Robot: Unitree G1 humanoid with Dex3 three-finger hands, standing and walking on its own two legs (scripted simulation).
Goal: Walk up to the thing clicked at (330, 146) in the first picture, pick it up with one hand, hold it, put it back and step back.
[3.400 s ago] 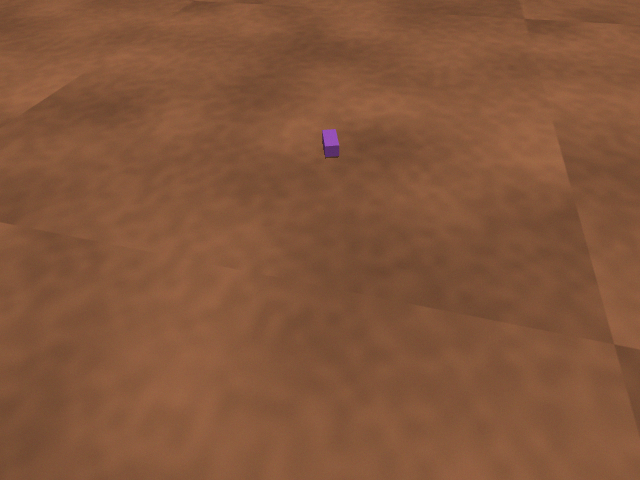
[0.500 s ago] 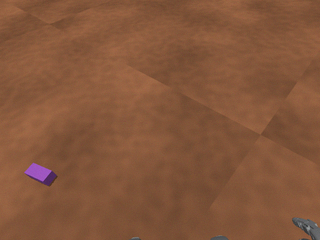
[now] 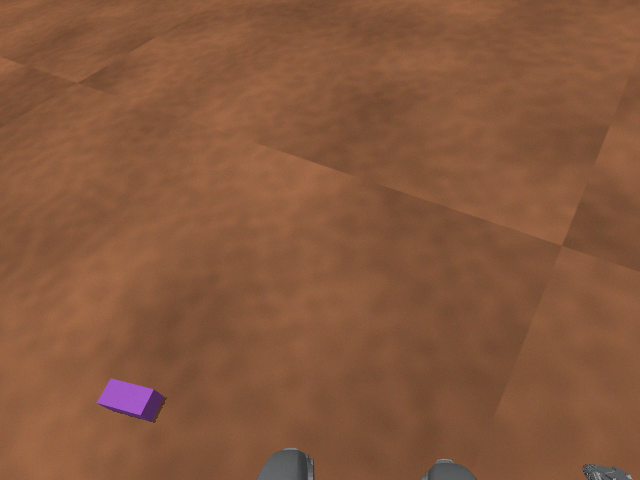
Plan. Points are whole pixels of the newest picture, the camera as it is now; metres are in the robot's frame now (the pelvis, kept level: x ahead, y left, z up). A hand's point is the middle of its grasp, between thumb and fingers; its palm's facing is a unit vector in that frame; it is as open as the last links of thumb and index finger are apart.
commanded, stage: walk up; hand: left
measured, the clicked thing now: (130, 399) +0.49 +0.74 -0.70
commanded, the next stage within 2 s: none
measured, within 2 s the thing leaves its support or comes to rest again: neither
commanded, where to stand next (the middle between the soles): +0.04 +0.60 m, yaw -19 degrees
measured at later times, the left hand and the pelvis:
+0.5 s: hand out of the picture +0.13 +0.51 -0.12, palm faces -0.18 -0.81 -0.55, open 7.3 cm; pelvis +0.01 +0.23 -0.01, yaw -8 degrees
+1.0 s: hand out of the picture +0.13 +0.78 -0.12, palm faces -0.19 -0.79 -0.58, open 7.3 cm; pelvis -0.02 +0.48 -0.01, yaw -12 degrees
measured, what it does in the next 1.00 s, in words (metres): steps to the left: left foot, then right foot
